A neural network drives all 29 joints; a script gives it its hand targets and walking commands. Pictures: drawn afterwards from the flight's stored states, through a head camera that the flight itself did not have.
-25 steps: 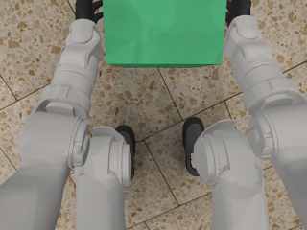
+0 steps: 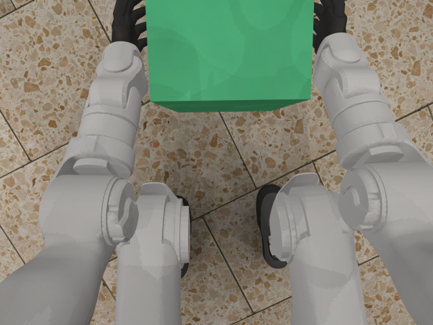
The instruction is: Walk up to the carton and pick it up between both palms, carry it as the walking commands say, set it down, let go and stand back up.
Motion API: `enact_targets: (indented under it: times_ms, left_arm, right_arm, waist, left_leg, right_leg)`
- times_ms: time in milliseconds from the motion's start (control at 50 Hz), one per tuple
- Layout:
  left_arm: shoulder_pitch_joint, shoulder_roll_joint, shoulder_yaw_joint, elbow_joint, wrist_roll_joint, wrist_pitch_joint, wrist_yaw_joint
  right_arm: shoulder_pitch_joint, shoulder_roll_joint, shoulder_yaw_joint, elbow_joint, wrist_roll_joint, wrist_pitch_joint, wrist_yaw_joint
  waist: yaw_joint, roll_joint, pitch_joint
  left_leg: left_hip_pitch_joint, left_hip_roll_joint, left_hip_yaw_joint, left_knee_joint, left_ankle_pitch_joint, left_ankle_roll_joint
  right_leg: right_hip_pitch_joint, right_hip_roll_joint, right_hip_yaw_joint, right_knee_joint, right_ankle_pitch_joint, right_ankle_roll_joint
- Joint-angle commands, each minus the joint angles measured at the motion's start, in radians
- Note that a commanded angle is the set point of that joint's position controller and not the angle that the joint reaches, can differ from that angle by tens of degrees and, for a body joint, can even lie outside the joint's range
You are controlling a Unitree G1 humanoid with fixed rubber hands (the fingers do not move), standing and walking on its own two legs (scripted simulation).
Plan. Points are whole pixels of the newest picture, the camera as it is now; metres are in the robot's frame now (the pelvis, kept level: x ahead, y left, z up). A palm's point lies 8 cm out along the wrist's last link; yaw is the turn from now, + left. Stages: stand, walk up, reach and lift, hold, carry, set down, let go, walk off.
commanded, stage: reach and lift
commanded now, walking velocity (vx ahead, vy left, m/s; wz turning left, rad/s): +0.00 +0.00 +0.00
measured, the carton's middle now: (226, 48) +0.54 -0.02 -0.21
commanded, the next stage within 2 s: none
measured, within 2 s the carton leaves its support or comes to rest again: neither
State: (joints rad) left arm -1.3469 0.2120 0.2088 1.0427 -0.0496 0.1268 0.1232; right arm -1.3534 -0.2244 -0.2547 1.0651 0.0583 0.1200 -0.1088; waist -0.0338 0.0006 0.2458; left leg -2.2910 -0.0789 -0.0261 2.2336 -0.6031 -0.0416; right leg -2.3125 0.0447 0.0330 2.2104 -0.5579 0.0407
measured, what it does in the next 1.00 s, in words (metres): rises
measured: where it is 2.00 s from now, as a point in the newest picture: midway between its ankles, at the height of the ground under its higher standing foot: (225, 244)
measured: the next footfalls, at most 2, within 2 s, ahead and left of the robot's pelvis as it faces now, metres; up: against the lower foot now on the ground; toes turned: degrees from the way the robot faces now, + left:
none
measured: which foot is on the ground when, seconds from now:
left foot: down 0.00-1.00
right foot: down 0.00-1.00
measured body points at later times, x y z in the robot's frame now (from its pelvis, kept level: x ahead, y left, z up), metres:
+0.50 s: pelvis +0.00 +0.00 +0.03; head +0.33 -0.01 +0.33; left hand +0.55 +0.12 -0.09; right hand +0.53 -0.18 -0.09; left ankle +0.10 +0.12 -0.33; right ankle +0.11 -0.13 -0.33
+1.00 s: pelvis +0.00 +0.00 +0.07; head +0.31 -0.01 +0.40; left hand +0.53 +0.13 -0.03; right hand +0.52 -0.18 -0.03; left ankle +0.10 +0.12 -0.33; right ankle +0.11 -0.13 -0.33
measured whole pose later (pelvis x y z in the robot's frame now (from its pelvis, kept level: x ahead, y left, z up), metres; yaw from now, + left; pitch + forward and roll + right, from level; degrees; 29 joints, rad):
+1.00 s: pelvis +0.00 +0.00 +0.07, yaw +0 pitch +45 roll +0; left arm -1.15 0.06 0.39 0.73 0.13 0.30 0.06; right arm -1.12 -0.06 -0.44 0.70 -0.13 0.31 -0.07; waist -0.02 0.01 -0.05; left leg -2.19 -0.12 -0.06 1.96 -0.56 -0.06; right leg -2.21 0.10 0.07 1.94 -0.52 0.06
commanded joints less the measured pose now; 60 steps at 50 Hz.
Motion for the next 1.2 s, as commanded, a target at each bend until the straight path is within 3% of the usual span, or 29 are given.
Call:
enact_targets:
  times_ms: [0, 300, 560, 800, 1180]
  left_arm:
    - [-0.536, -0.939, -0.295, -0.194, -0.04, -0.012, -0.254]
    - [-0.564, -1.041, -0.312, -0.273, 0.008, 0.075, -0.25]
    - [-0.469, -1.068, -0.235, -0.245, 0.091, 0.127, -0.285]
    - [-0.448, -1.119, -0.326, -0.345, 0.05, 0.143, -0.285]
    - [-0.375, -1.174, -0.234, -0.279, 0.131, 0.176, -0.289]
  right_arm:
    - [-0.485, 0.945, 0.277, -0.177, 0.031, 0.005, 0.265]
    - [-0.545, 1.01, 0.329, -0.302, -0.001, 0.091, 0.286]
    - [-0.458, 1.077, 0.278, -0.284, -0.075, 0.145, 0.298]
    - [-0.431, 1.134, 0.353, -0.386, -0.053, 0.164, 0.274]
    - [-0.356, 1.167, 0.257, -0.317, -0.132, 0.199, 0.3]
  waist:
    - [-0.018, 0.052, -1.125]
    - [-0.022, 0.03, -1.332]
    - [0.002, -0.001, -1.272]
    - [0.0, -0.006, -1.485]
    - [-0.002, 0.019, -1.339]
  left_leg:
    - [0.504, -0.064, 0.097, -0.185, 0.353, 0.015]
    - [0.594, -0.077, 0.113, -0.262, 0.283, 0.016]
    - [0.524, -0.085, 0.122, -0.34, 0.267, 0.024]
    - [0.629, -0.093, 0.124, -0.384, 0.351, 0.009]
    - [0.694, -0.105, 0.106, -0.56, 0.24, 0.012]
  right_leg:
    - [0.563, 0.085, -0.1, -0.152, 0.356, -0.021]
    - [0.62, 0.085, -0.137, -0.226, 0.272, -0.009]
    - [0.628, 0.1, -0.128, -0.321, 0.276, -0.006]
    - [0.785, 0.113, -0.127, -0.367, 0.377, -0.002]
    - [0.764, 0.121, -0.123, -0.531, 0.242, -0.014]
